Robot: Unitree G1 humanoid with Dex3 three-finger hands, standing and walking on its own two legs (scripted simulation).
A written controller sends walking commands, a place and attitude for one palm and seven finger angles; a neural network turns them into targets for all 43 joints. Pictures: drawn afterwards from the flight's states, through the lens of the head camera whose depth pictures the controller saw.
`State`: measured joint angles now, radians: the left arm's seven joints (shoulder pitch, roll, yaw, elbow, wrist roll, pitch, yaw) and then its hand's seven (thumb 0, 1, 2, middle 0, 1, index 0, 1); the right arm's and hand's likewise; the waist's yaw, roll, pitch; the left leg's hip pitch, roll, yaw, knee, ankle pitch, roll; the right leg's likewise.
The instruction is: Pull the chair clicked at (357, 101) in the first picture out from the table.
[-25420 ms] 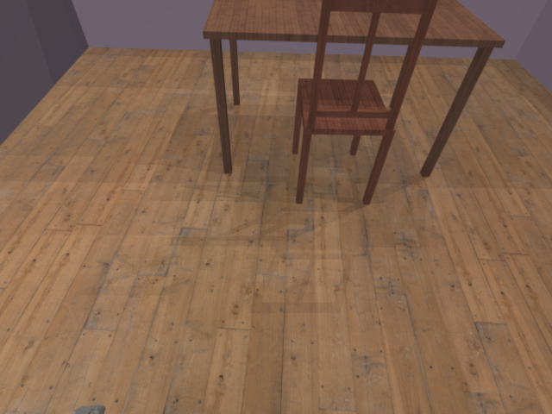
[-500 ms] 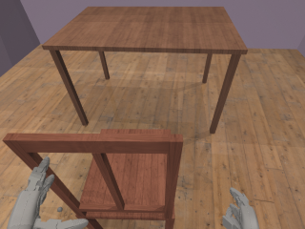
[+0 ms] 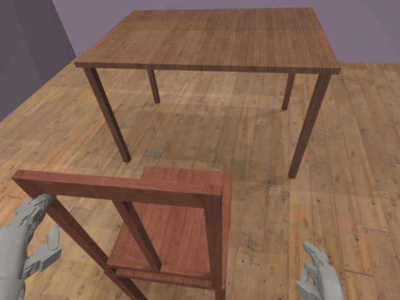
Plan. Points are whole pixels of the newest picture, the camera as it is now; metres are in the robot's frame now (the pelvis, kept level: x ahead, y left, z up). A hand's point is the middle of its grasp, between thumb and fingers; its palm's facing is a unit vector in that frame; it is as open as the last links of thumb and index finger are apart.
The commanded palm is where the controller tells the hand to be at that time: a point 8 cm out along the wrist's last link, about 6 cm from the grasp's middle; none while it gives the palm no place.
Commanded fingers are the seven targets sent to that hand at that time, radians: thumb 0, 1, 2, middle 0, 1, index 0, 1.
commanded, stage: draw the hand back to the body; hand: left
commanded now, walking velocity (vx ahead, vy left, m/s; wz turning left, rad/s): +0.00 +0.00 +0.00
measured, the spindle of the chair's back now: (142, 240) +0.25 +0.18 -0.05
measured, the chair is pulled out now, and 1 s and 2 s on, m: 0.59 0.60 0.60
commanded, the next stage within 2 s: step back with the hand held close in 0.28 s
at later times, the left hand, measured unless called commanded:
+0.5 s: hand (52, 247) +0.16 +0.28 +0.09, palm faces +0.34 -0.80 -0.49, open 6.6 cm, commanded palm +0.13 +0.31 +0.18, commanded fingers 0.00 0.90 0.90 -0.20 -0.30 -0.20 -0.30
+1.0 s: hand out of the picture +0.11 +0.28 +0.18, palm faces +0.41 -0.74 -0.53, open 7.0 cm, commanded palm +0.06 +0.32 +0.18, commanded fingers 0.00 0.90 0.90 -0.20 -0.30 -0.20 -0.30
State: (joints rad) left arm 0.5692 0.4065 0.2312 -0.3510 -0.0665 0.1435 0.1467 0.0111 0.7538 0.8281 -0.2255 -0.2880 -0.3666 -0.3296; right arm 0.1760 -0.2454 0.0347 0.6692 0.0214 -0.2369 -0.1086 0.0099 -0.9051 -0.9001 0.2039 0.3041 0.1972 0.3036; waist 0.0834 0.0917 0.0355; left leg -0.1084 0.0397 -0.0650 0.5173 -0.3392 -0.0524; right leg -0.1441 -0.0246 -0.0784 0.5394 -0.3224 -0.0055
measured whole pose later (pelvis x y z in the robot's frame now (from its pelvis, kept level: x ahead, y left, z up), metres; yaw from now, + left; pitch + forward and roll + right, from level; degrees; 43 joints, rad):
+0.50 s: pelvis -0.01 +0.01 +0.00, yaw -1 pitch -4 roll +0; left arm 0.53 0.40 0.24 -0.33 -0.07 0.10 0.12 0.02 0.90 0.90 -0.21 -0.30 -0.38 -0.36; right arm 0.17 -0.23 0.03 0.64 0.03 -0.20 -0.09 0.01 -0.90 -0.90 0.20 0.30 0.20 0.30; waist 0.08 0.08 0.07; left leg -0.12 0.04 -0.05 0.51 -0.32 -0.04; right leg -0.15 -0.03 -0.06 0.51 -0.28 0.00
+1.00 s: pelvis -0.08 +0.02 +0.00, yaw -1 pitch -1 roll -1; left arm 0.59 0.50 0.44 -0.63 -0.07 -0.12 0.19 0.02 0.89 0.90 -0.22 -0.30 -0.31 -0.34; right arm 0.19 -0.20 0.01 0.62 0.02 -0.12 -0.12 0.01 -0.91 -0.90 0.20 0.30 0.20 0.30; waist 0.05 0.01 0.08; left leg -0.34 0.03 -0.05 0.59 -0.24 -0.04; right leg -0.34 -0.03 -0.06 0.53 -0.17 0.01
